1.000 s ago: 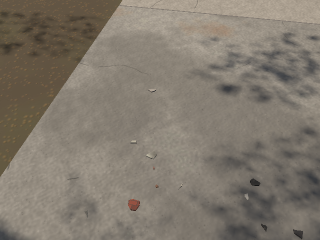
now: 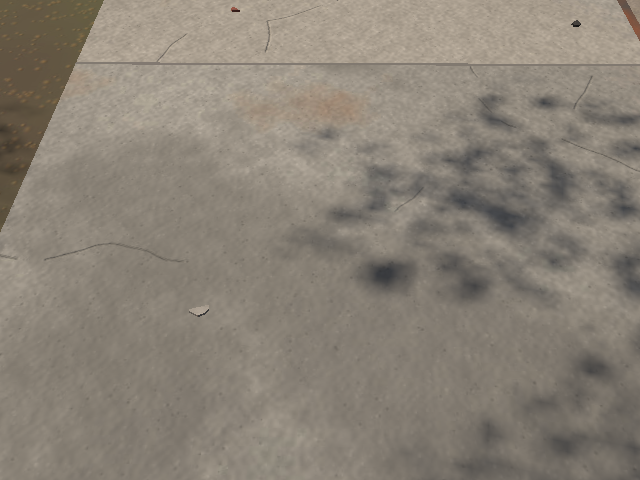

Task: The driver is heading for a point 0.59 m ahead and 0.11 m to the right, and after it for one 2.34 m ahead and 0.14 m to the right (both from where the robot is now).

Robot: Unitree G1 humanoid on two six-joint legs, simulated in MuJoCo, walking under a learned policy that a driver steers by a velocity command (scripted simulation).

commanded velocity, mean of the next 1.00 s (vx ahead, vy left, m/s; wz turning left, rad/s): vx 0.43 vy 0.00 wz -0.42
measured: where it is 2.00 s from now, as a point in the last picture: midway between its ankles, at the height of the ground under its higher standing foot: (368, 465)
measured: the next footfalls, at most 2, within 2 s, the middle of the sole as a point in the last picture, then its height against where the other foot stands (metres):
left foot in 0.38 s outside the picture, level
right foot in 0.88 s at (428, 434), level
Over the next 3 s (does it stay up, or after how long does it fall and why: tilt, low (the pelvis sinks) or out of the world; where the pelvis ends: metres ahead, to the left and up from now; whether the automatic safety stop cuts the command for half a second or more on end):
stays up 0.80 -0.03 -0.02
